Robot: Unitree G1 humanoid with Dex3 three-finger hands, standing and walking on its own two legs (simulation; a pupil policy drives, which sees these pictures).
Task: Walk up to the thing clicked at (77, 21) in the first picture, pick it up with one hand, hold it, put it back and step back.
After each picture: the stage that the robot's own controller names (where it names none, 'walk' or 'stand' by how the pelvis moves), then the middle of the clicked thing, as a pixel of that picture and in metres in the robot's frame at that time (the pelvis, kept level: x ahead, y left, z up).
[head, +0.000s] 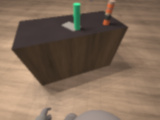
stand; (77, 17) +0.97 +0.20 +0.15
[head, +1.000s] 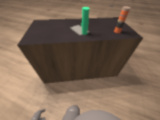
rise first; (85, 22) +0.90 +0.15 +0.16
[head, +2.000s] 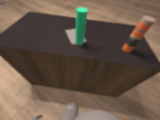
walk; (80, 28) +0.60 +0.16 +0.18
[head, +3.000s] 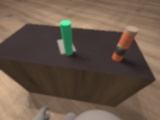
stand; (67, 39) +0.54 +0.21 +0.16
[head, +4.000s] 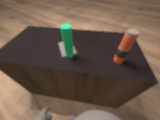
stand; (68, 42) +0.53 +0.20 +0.14
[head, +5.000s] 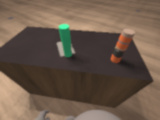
stand; (66, 42) +0.54 +0.22 +0.14
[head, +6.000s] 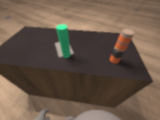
stand; (64, 43) +0.53 +0.23 +0.14
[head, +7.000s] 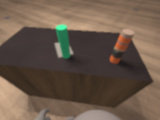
stand; (64, 43) +0.52 +0.23 +0.14
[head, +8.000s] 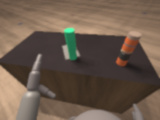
rise first; (71, 45) +0.52 +0.21 +0.15
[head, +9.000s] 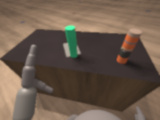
go down; (72, 43) +0.54 +0.21 +0.15
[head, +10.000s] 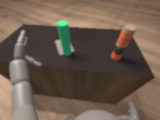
go down; (65, 40) +0.54 +0.21 +0.15
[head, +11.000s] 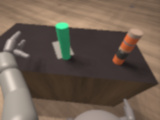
go down; (64, 43) +0.49 +0.19 +0.15
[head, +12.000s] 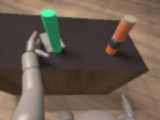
close in; (53, 34) +0.52 +0.21 +0.17
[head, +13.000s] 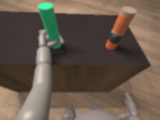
close; (52, 29) +0.54 +0.22 +0.19
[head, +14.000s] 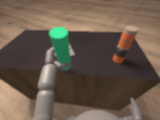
lift; (62, 52) +0.34 +0.16 +0.24
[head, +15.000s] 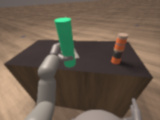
lift; (67, 45) +0.32 +0.15 +0.32
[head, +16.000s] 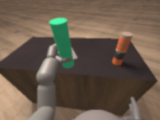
hold; (64, 47) +0.33 +0.16 +0.30
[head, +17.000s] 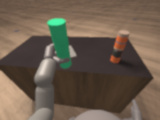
hold; (62, 47) +0.32 +0.17 +0.30
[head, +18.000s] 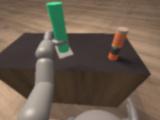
crouch; (59, 31) +0.44 +0.18 +0.32
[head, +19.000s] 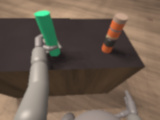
lower; (49, 36) +0.50 +0.21 +0.18
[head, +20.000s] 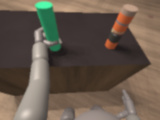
lower; (50, 30) +0.52 +0.20 +0.20
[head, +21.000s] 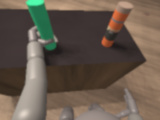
lower; (44, 29) +0.53 +0.21 +0.20
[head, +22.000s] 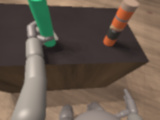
lower; (44, 25) +0.53 +0.22 +0.20
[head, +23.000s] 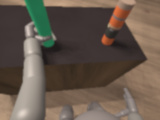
rest; (42, 25) +0.54 +0.22 +0.20
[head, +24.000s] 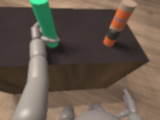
withdraw; (47, 27) +0.53 +0.20 +0.20
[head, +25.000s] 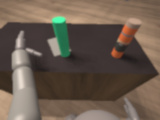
sink last; (62, 39) +0.50 +0.19 +0.18
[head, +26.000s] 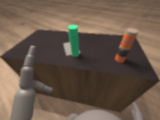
stand; (74, 42) +0.56 +0.20 +0.16
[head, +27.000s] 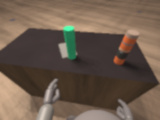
stand; (70, 44) +0.52 +0.19 +0.15
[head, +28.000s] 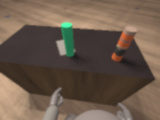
stand; (68, 41) +0.53 +0.20 +0.15
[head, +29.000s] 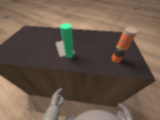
stand; (68, 42) +0.52 +0.20 +0.15
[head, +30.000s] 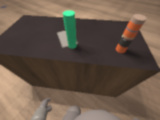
walk; (70, 32) +0.57 +0.18 +0.16
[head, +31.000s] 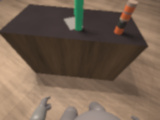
walk; (78, 15) +0.80 +0.14 +0.16
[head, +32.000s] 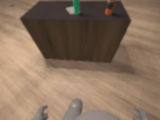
walk; (76, 1) +1.15 +0.26 +0.18
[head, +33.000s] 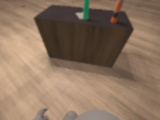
stand; (86, 8) +1.23 +0.15 +0.16
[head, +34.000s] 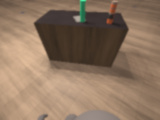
stand; (82, 11) +1.26 +0.16 +0.14
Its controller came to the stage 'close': yes
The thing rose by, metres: 0.21
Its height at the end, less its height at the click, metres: +0.00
